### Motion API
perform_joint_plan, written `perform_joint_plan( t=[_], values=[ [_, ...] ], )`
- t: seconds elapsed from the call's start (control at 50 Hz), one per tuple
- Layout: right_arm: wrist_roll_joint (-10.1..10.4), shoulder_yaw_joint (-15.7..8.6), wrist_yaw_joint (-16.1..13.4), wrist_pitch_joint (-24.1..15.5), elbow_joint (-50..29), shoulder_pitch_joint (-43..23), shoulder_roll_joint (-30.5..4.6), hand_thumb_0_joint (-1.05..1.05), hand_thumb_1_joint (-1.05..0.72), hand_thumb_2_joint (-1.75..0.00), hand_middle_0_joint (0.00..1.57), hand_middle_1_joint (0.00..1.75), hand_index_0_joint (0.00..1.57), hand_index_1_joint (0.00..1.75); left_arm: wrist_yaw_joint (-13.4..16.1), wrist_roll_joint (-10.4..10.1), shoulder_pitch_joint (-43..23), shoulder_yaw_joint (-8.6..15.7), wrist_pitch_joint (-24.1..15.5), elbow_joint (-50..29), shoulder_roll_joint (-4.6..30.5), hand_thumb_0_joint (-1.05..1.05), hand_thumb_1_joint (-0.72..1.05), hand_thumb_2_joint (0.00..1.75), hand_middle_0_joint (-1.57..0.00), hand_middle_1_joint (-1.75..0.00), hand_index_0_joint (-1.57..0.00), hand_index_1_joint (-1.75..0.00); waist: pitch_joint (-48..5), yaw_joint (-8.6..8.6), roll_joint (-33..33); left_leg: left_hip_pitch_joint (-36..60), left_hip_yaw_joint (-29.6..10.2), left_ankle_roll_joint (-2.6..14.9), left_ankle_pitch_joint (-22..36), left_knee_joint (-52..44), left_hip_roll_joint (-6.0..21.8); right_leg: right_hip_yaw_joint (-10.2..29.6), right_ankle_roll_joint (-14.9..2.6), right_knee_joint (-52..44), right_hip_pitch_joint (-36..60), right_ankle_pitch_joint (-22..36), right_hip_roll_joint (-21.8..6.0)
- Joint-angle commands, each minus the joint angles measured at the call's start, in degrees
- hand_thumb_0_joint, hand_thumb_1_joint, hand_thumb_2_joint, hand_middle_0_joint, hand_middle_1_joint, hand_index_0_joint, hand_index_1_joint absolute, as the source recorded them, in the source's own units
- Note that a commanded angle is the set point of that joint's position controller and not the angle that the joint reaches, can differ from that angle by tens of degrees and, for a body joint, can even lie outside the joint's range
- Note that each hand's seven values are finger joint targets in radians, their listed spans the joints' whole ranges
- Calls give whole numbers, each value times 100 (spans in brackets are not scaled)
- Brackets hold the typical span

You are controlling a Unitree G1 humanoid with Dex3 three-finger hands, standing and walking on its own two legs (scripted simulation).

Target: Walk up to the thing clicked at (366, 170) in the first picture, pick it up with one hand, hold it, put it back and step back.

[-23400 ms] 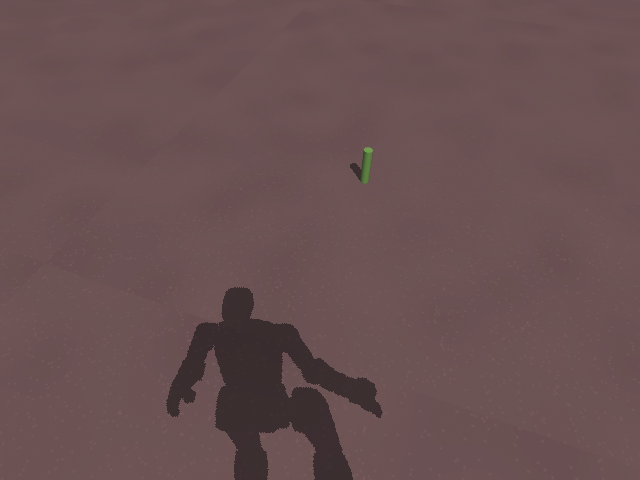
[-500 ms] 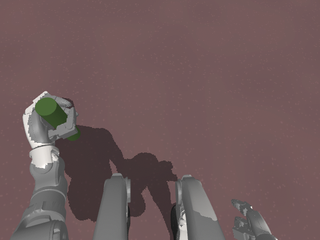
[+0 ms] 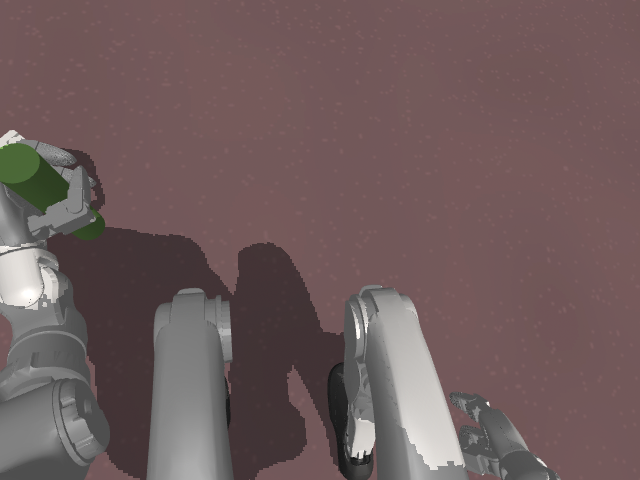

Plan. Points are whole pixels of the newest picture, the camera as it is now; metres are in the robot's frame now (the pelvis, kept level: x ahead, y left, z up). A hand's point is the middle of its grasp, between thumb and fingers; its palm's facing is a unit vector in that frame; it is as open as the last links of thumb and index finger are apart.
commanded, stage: crouch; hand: left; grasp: from the side
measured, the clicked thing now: (59, 200) +0.43 +0.30 -0.06
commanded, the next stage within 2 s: lower in 0.68 s
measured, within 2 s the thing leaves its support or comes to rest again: neither
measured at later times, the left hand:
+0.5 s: hand (85, 206) +0.44 +0.29 -0.13, palm faces +0.35 -0.94 -0.01, open 5.2 cm
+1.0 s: hand (98, 219) +0.44 +0.30 -0.18, palm faces +0.36 -0.93 +0.00, open 5.2 cm
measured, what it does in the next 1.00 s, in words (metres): lowers itself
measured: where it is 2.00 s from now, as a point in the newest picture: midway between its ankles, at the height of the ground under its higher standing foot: (282, 446)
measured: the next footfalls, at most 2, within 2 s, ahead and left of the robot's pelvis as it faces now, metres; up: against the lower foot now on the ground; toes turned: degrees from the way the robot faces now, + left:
none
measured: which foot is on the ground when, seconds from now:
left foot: down 0.00-1.00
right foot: down 0.00-1.00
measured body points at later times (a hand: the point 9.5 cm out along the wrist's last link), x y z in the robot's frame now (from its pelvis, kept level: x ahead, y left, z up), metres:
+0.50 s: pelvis +0.00 +0.00 -0.06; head +0.22 +0.08 +0.32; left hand +0.42 +0.34 -0.12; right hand +0.12 -0.27 -0.17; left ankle +0.09 +0.14 -0.34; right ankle +0.09 -0.12 -0.34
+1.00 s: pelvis -0.01 +0.01 -0.08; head +0.22 +0.10 +0.29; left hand +0.42 +0.34 -0.18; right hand +0.12 -0.27 -0.17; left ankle +0.09 +0.14 -0.34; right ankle +0.09 -0.12 -0.34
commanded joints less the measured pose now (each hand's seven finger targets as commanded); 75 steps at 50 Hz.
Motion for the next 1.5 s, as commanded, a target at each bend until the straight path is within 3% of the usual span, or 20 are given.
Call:
perform_joint_plan(
  t=[0.0, 0.08, 0.12, 0.18, 0.22, 0.26, 0.28, 0.36, 0.5, 0.74, 0.78, 0.86, 0.88, 0.9, 0.98, 1.04, 1.06, 1.28, 1.44, 1.48],
  values=[
    [-25, -274, -100, -20, -351, 655, -1283, 0, -90, -91, 20, 30, 20, 30, -50, -77, -1735, 237, -430, -1075, 1529, 0, 48, 122, -125, -130, -126, -131, -3516, 26, 1162, 2323, 399, 234, 439, -1248, -63, -342, -280, -1213, 1557, 777, 133],
    [-65, -174, -94, 22, -449, 549, -1357, 0, -90, -90, 20, 30, 20, 30, -101, -78, -1684, 445, -406, -1123, 1836, 0, 50, 122, -124, -130, -125, -130, -3502, 25, 1102, 2020, 368, 250, 404, -1003, -58, -400, -254, -1000, 1575, 774, 157],
    [-70, -133, -91, 15, -472, 537, -1381, 0, -90, -90, 20, 30, 20, 30, -158, -134, -1609, 339, -370, -1024, 1638, 0, 51, 122, -124, -130, -125, -130, -3355, -78, 1110, 1923, 350, 254, 381, -882, -53, -428, -254, -943, 1499, 799, 175],
    [-108, -82, -89, 50, -435, 526, -1482, 0, -89, -90, 20, 30, 20, 30, -154, -109, -1586, 563, -375, -1133, 2011, 0, 54, 121, -123, -129, -124, -128, -3177, -16, 1303, 1896, 274, 228, 284, -810, -33, -522, -265, -781, 1244, 715, 182],
    [-125, -36, -73, 60, -430, 485, -1494, 0, -89, -90, 20, 30, 20, 30, -206, -137, -1570, 424, -363, -1101, 1838, 0, 55, 121, -124, -129, -125, -129, -3105, -102, 1384, 1905, 211, 209, 246, -778, -18, -583, -272, -668, 1108, 699, 187],
    [-143, 1, -75, 73, -469, 504, -1540, 0, -90, -90, 20, 30, 20, 30, -208, -137, -1623, 544, -376, -1208, 2082, 0, 52, 121, -124, -130, -125, -129, -3182, -101, 1340, 1786, 218, 224, 332, -631, -16, -576, -255, -626, 1253, 800, 203],
    [-162, 27, -58, 82, -441, 505, -1546, 0, -90, -90, 20, 30, 20, 30, -249, -130, -1541, 405, -367, -1093, 1899, 0, 54, 121, -124, -130, -125, -129, -3107, -169, 1424, 1851, 174, 205, 353, -641, -14, -615, -265, -559, 1129, 823, 195],
    [-227, 88, -49, 99, -424, 536, -1644, 0, -89, -90, 20, 30, 20, 30, -339, -198, -1440, 482, -376, -1170, 1992, 0, 58, 122, -124, -130, -125, -129, -3180, -222, 1519, 1961, 123, 184, 755, -400, 6, -655, -258, -398, 1196, 1191, 218],
    [-303, 178, -7, 145, -474, 354, -1760, 0, -89, -90, 20, 30, 20, 30, -376, -231, -1320, 549, -413, -1157, 2157, 0, 54, 123, -125, -132, -127, -131, -2848, -219, 1542, 1752, 56, 177, 553, -261, 26, -755, -258, -255, 999, 1028, 244],
    [-422, 388, 31, 195, -580, 248, -1909, 0, -90, -90, 20, 30, 20, 30, -382, -279, -1181, 721, -490, -1120, 2470, 0, 58, 124, -129, -134, -130, -133, -2794, -311, 1660, 1679, -59, 151, 834, 27, 54, -849, -238, -25, 1166, 1308, 272],
    [-438, 432, 33, 218, -582, 241, -1918, 0, -91, -90, 20, 30, 20, 30, -406, -275, -1202, 626, -502, -1126, 2437, 0, 53, 121, -131, -137, -133, -135, -2811, -397, 1735, 1730, -84, 147, 929, 70, 63, -859, -227, 9, 1224, 1409, 272],
    [-468, 596, 57, 188, -658, 74, -1938, 0, -91, -90, 20, 30, 20, 30, -338, -392, -1080, 679, -542, -504, 2344, 0, 47, 121, -131, -137, -133, -136, -2333, -521, 1183, 1215, -124, 219, 598, 257, 69, -908, -182, -84, 1221, 1200, 327],
    [-482, 637, 49, 190, -705, 33, -1968, 0, -91, -90, 20, 30, 20, 30, -279, -372, -1099, 833, -588, -473, 2612, 0, 46, 120, -131, -137, -134, -135, -2272, -480, 1191, 1113, -123, 229, 518, 292, 65, -919, -174, -83, 1260, 1132, 332],
    [-517, 670, 68, 202, -676, -6, -1969, 0, -90, -90, 20, 30, 20, 30, -273, -351, -1147, 704, -643, -436, 2508, 0, 48, 120, -129, -136, -132, -134, -2217, -525, 1227, 1178, -142, 222, 407, 270, 76, -947, -174, -78, 1194, 1025, 329],
    [-610, 777, 69, 186, -748, -152, -2085, 0, -90, -90, 20, 30, 20, 30, -245, -232, -1210, 825, -841, -394, 2942, 0, 53, 120, -133, -138, -135, -135, -2238, -553, 1458, 1375, -210, 178, 465, 294, 120, -1021, -188, 55, 1174, 1061, 361],
    [-677, 889, 73, 184, -713, -192, -2135, 0, -91, -90, 20, 30, 20, 30, -270, -251, -1285, 743, -984, -310, 2901, 0, 52, 119, -131, -136, -133, -134, -2137, -643, 1681, 1594, -289, 125, 581, 261, 148, -1087, -210, 139, 1052, 1135, 362],
    [-702, 931, 72, 169, -769, -240, -2167, 0, -91, -90, 20, 30, 20, 30, -245, -243, -1304, 887, -1021, -295, 3127, 0, 48, 118, -131, -135, -133, -133, -2158, -635, 1730, 1574, -305, 127, 551, 286, 152, -1105, -216, 147, 1125, 1130, 380],
    [-907, 1216, 76, 204, -868, -454, -2412, 0, -91, -90, 20, 30, 20, 30, -191, -252, -1117, 821, -1246, 145, 3203, 0, 51, 120, -130, -135, -132, -133, -1831, -840, 1959, 1862, -498, 54, 910, 392, 211, -1288, -188, 289, 1215, 1499, 395],
    [-1014, 1401, 83, 204, -982, -649, -2464, 0, -90, -90, 20, 30, 20, 30, -31, -192, -1138, 902, -1392, 339, 3555, 0, 49, 122, -131, -136, -133, -135, -1659, -898, 1770, 1553, -540, 100, 666, 512, 232, -1330, -166, 251, 1370, 1390, 451],
    [-1034, 1421, 84, 216, -1031, -714, -2514, 0, -90, -90, 20, 30, 20, 30, -38, -175, -1155, 788, -1429, 417, 3423, 0, 52, 122, -130, -137, -133, -135, -1551, -983, 1879, 1694, -610, 64, 668, 447, 252, -1405, -171, 302, 1238, 1366, 452]
  ],
)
